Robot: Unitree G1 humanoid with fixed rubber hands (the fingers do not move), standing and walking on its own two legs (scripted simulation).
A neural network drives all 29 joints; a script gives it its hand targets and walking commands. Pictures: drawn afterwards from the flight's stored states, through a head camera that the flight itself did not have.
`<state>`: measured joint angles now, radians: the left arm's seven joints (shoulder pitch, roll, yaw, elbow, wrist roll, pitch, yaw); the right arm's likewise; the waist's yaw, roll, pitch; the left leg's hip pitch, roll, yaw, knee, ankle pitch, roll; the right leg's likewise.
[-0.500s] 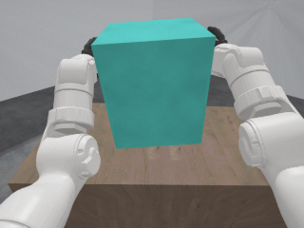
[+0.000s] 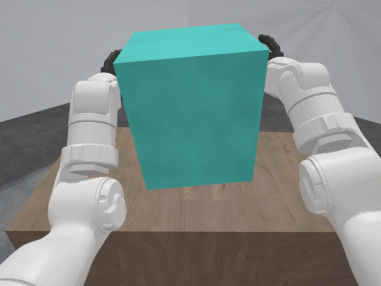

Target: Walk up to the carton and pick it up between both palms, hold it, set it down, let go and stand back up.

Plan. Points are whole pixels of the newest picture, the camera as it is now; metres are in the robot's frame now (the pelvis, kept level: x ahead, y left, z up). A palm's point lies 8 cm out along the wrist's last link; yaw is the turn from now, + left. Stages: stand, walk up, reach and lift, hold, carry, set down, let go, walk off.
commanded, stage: hold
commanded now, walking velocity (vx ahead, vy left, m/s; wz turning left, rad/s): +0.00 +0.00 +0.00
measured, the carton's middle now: (192, 105) +0.38 +0.00 +0.29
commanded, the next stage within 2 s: none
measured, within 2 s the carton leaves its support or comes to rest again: neither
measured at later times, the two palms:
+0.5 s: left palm (115, 77) +0.37 +0.15 +0.34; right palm (282, 68) +0.36 -0.15 +0.37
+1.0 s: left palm (112, 83) +0.38 +0.16 +0.33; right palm (274, 71) +0.37 -0.14 +0.37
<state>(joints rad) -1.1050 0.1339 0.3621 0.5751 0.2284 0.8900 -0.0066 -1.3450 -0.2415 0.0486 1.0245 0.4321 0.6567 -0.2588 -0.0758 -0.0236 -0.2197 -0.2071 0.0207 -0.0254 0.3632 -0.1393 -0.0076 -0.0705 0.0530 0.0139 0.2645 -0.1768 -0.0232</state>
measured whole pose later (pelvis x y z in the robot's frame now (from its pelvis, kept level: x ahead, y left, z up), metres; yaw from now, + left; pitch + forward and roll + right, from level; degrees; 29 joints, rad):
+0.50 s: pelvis +0.00 -0.01 +0.00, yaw +0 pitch -1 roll -1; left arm -1.15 0.14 0.38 0.65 0.23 0.89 0.00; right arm -1.38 -0.26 0.07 1.07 0.46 0.68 -0.26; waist -0.06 0.01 -0.25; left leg -0.21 0.02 -0.03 0.35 -0.13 -0.02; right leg -0.08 0.06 0.02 0.27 -0.18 -0.03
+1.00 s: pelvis +0.00 +0.00 +0.00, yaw +0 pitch -1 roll -1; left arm -1.13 0.14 0.38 0.63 0.23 0.87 -0.02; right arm -1.36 -0.24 0.05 1.05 0.43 0.67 -0.26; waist -0.07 -0.02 -0.23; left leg -0.21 0.02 -0.03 0.35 -0.13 -0.01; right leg -0.08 0.06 0.03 0.26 -0.17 -0.03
